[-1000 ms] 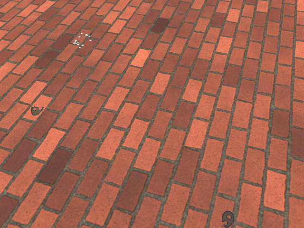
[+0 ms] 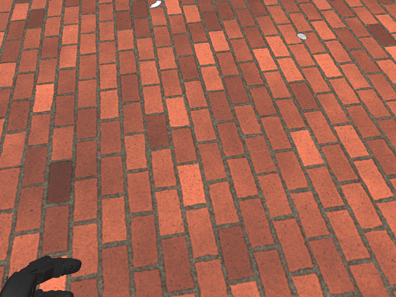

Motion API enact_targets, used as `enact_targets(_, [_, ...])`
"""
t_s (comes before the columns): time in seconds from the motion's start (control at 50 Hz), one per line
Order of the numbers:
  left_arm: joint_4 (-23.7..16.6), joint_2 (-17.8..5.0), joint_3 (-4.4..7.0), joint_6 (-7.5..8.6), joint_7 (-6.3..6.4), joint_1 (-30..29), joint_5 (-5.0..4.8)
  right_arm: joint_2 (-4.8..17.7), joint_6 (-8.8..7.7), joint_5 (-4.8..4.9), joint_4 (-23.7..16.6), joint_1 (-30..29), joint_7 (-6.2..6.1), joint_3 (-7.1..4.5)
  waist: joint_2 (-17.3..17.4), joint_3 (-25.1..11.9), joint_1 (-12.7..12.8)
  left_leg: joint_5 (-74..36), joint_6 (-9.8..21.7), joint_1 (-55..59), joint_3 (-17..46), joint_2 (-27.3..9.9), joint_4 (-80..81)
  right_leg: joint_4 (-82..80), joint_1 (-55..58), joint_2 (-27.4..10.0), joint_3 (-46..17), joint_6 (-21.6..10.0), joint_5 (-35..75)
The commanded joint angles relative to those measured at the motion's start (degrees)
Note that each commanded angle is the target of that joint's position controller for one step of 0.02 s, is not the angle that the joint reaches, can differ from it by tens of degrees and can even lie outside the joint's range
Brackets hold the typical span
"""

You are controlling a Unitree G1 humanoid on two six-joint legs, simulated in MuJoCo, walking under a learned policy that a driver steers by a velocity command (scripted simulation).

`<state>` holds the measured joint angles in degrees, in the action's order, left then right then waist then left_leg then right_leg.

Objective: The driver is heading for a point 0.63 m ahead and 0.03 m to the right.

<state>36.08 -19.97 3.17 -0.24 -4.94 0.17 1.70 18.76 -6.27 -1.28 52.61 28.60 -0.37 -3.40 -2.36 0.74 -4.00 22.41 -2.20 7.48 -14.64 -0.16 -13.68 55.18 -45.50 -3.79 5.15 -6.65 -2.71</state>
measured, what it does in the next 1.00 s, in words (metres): walks ahead, turning right: right foot, then left foot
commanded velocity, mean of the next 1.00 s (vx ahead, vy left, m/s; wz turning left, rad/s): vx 0.64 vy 0.00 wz -0.38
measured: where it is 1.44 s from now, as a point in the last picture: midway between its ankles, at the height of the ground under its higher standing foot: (220, 222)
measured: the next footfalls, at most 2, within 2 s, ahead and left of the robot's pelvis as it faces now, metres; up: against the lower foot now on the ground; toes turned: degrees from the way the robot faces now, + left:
right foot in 0.12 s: +0.30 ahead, -0.04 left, +0.00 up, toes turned -10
left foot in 0.54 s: +0.76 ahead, +0.00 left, +0.00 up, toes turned -19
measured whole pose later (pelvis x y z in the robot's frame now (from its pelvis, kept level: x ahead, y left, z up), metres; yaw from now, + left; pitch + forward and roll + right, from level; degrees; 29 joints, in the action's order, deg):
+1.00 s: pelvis +0.71 -0.10 +0.01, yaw -21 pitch -1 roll +2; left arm 48.3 -11.6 -1.1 1.4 0.5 9.8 1.6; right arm 13.1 -1.9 -0.5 51.0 18.4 0.2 -0.8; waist -0.1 1.7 -2.4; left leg 19.9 1.3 -10.8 -3.7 1.5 -30.1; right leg 30.4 -21.3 0.8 -1.5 -1.9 -9.3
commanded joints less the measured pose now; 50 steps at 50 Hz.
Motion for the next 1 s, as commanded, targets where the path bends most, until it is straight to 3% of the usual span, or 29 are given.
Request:
enact_targets(0.02, [-3.35,0.61,-1.54,0.42,-0.92,-1.62,-0.04,5.76,-1.44,0.02,-5.37,-7.17,-0.38,-0.3,4.51,5.65,5.8,-61.43,3.19,-10.69,-1.71,-11.2,3.37,-9.98,14.42,4.46,6.07,-2.59,3.58])
enact_targets(0.06, [-1.12,-1.91,-0.67,0.67,-0.24,5.82,-0.25,9.95,0.17,-0.15,-5.95,-6.32,-1.27,-1.34,7.64,-0.18,10.56,-81.58,2.55,-5.97,-1.58,-13.29,-9.63,-11.09,23.53,8.43,7.28,-4.4,-1.4])
enact_targets(0.1, [5.25,-6.17,1.87,1.04,1.35,25.48,-0.67,12.05,1.84,-0.23,-9.03,-9.91,-1.4,-1.96,6.26,-10.45,19.12,-83.9,3.7,-13.88,0.21,-14.88,-38.49,-12.95,46.64,12.17,3.35,-7.87,-6.92])
enact_targets(0.12, [6.46,-8.38,3.23,1.15,2.82,27.4,-0.61,9.38,2.13,-1.13,-8.36,-8.25,-0.49,-1.55,1.07,-9.31,17.57,-38.64,2.7,-25.81,0.86,-9.18,-58.19,-18.49,55.92,8.12,-5.15,-9.73,-9.83])
enact_targets(0.14, [4.5,-15.48,4.45,-0.03,3.8,20.55,0.25,1.29,1.96,-1.71,-12.52,-4.1,0.41,0.44,-11.84,-9.86,7.99,8.61,-0.32,-48.64,4.18,0.48,-81.57,-21.1,66.0,-5.46,-32.36,-16.85,-8.26])
enact_targets(0.16, [2.63,-16.84,5.36,-0.72,4.13,23.91,0.12,5.59,0.46,-0.92,-17.38,-10.65,0.29,0.22,-5.4,-18.02,12.47,4.86,-0.06,-57.14,17.32,1.21,-84.13,-33.82,70.72,-9.93,-50.73,-22.27,-18.8])
enact_targets(0.2, [4.78,-12.35,4.64,0.15,5.11,21.79,-0.62,5.94,-1.1,-1.1,-18.01,-15.77,0.1,0.94,5.63,-2.38,7.98,-2.06,0.84,-57.82,19.23,-4.19,-71.55,-41.41,54.6,-8.42,-46.51,-17.17,-16.9])
enact_targets(0.22, [4.98,-10.18,3.89,0.95,5.32,18.9,-0.75,5.18,-0.42,-1.85,-16.74,-14.5,-0.09,1.17,8.2,0.22,4.63,-2.22,0.66,-52.67,18.71,-6.09,-67.3,-41.39,46.15,-5.43,-39.13,-14.61,-11.53])
enact_targets(0.26, [4.76,-6.27,2.18,2.94,5.44,16.9,-1.12,3.93,2.21,-3.05,-15.79,-10.52,0.12,1.55,6.85,0.93,0.38,0.03,-0.86,-44.67,18.38,-8.2,-60.58,-41.47,34.31,-2.65,-32.14,-14.61,-2.5])
enact_targets(0.34, [6.83,-4.52,1.68,5.53,4.69,19.71,-1.41,-0.57,2.89,-1.96,-20.78,-23.22,1.54,3.33,4.36,6.18,3.41,-15.38,-0.83,-40.46,14.5,-9.62,-37.77,-46.83,24.17,2.9,-22.48,-11.43,3.07])
enact_targets(0.38, [7.62,-4.75,1.77,6.05,4.01,21.19,-2.09,-1.69,2.77,-1.03,-20.35,-26.19,2.3,3.68,4.26,4.21,5.92,-28.83,0.96,-34.54,12.19,-6.55,-28.37,-49.16,26.05,4.99,-18.6,-8.53,7.01])
enact_targets(0.4, [8.04,-5.37,1.85,6.62,3.83,22.75,-2.5,-1.63,2.5,-0.27,-20.79,-26.98,2.49,3.7,0.96,4.53,6.9,-33.82,2.32,-32.6,12.03,-6.66,-24.72,-49.7,27.79,2.43,-19.29,-8.0,11.7])
enact_targets(0.44, [10.03,-5.27,1.71,6.85,4.05,26.02,-2.41,-0.14,2.24,-0.26,-20.93,-30.53,2.3,3.12,3.07,5.83,9.27,-35.48,4.56,-34.7,10.92,-4.77,-18.61,-48.96,37.96,0.67,-17.66,-6.03,21.19])
enact_targets(0.48, [11.06,-7.35,1.79,6.4,4.9,26.87,-1.45,0.64,2.21,-1.23,-19.36,-27.05,2.09,2.48,2.18,-0.19,7.9,-29.84,5.89,-31.03,8.51,1.96,-17.65,-40.44,48.25,1.17,-15.78,-3.19,46.02])
enact_targets(0.5, [11.71,-8.28,1.79,6.35,5.41,27.91,-1.22,2.19,1.25,-1.52,-18.36,-22.17,1.52,1.79,-1.24,-1.51,5.76,-26.41,6.89,-26.93,9.2,3.45,-16.24,-31.96,49.63,-0.4,-16.88,-1.32,55.74])
enact_targets(0.52, [11.96,-8.77,1.92,5.99,5.76,25.95,-0.87,3.79,0.6,-1.27,-15.83,-13.11,0.74,1.02,-2.79,-4.51,0.46,-28.22,7.83,-18.66,10.99,2.66,-13.41,-20.72,49.03,-0.45,-16.76,0.35,57.08])
enact_targets(0.54, [11.52,-7.32,1.67,5.9,6.04,23.77,-1.02,6.09,0.06,-1.95,-12.83,-3.77,-0.12,0.23,-2.11,-8.08,-4.32,-37.83,8.53,-7.02,14.75,-2.75,-12.56,-8.16,42.28,2.52,-15.78,1.36,43.59])
enact_targets(0.56, [9.66,0.56,0.16,5.68,6.28,29.36,-2.07,12.56,0.06,-3.08,-11.24,1.96,-0.3,-1.34,14.53,-18.55,-1.7,-74.84,16.11,13.29,29.8,-21.82,-23.96,19.11,25.81,10.74,-10.72,4.28,-7.29])
enact_targets(0.58, [10.36,-1.83,0.17,5.66,7.0,32.2,-4.73,10.97,0.56,-1.46,-10.3,5.38,1.31,-1.66,18.34,-32.19,-2.92,-86.61,22.3,25.73,47.92,-28.36,-21.92,33.77,14.01,16.55,-14.57,5.33,-30.67])
enact_targets(0.6, [10.25,-4.02,0.28,5.5,7.16,26.34,-3.24,7.96,1.01,-0.03,-11.55,1.25,1.53,-1.4,8.98,-28.71,-2.99,-78.99,19.9,18.99,41.06,-24.31,-18.83,31.78,12.02,12.24,-17.05,5.13,-25.06])
enact_targets(0.64, [8.42,-2.76,-0.37,4.76,5.93,17.31,-1.32,1.22,1.0,0.35,-10.7,-7.1,1.18,0.75,3.63,-10.63,-0.24,-66.48,15.31,-1.55,31.14,-17.44,-10.67,22.41,11.7,7.97,-12.48,4.84,-22.05])
enact_targets(0.68, [9.24,0.31,-1.08,2.54,4.87,21.03,0.37,0.19,0.75,0.77,-9.12,-7.96,0.62,1.27,5.75,-5.47,3.52,-65.77,16.15,-12.04,27.29,-16.89,-7.35,16.66,15.27,5.87,-12.56,5.72,-21.67])
enact_targets(0.76, [9.16,3.59,-2.2,1.1,4.26,22.13,0.1,2.21,0.17,-0.12,-8.16,-13.54,1.29,1.49,6.98,-6.53,8.57,-66.75,14.1,-25.47,15.9,-11.6,-3.51,-1.76,26.41,5.32,-8.28,6.76,-13.57])
enact_targets(0.8, [9.31,3.25,-2.7,1.05,4.31,19.03,-0.28,2.05,0.28,0.3,-7.15,-13.31,2.0,1.3,11.12,-5.8,7.05,-61.52,12.86,-24.86,13.7,-9.93,-3.52,-11.0,28.51,4.39,-5.98,6.36,-5.8])
enact_targets(0.9, [9.86,2.35,-2.56,1.63,4.8,13.92,0.13,2.51,2.38,1.18,-5.09,-11.38,1.6,0.83,7.9,-4.11,5.56,-37.82,10.21,-24.4,16.01,-10.22,-6.48,-22.14,34.11,3.76,-5.35,5.23,0.95])
enact_targets(0.94, [10.53,0.91,-2.38,2.48,5.16,13.99,0.9,0.85,3.25,0.54,-4.21,-9.07,0.93,1.17,4.02,-1.87,4.85,-22.47,6.92,-25.53,16.88,-7.51,-10.77,-29.89,37.49,0.66,-9.5,3.84,8.39])
enact_targets(0.96, [10.55,-2.14,-1.86,2.95,5.61,14.62,0.83,-0.63,3.59,-0.25,-3.78,-3.79,0.58,1.29,-2.74,-2.88,1.86,-9.15,5.14,-26.36,15.04,-3.78,-14.99,-29.64,40.33,-7.13,-16.72,2.03,24.73])
enact_targets(0.98, [9.89,-1.82,-1.93,2.37,6.18,12.86,-0.57,-3.8,4.63,0.87,-1.89,2.15,-0.02,2.21,-8.33,-6.17,0.31,2.97,4.2,-22.49,12.83,-0.11,-17.7,-32.01,37.46,-12.76,-21.99,-3.93,25.74])
enact_targets(1.0, [9.79,0.16,-2.33,1.79,6.42,11.54,-1.01,-2.74,6.02,1.22,-0.54,1.36,-0.77,2.12,-7.39,-5.28,1.27,3.58,3.94,-19.91,13.0,0.54,-17.49,-34.84,33.18,-11.67,-24.01,-5.36,14.7])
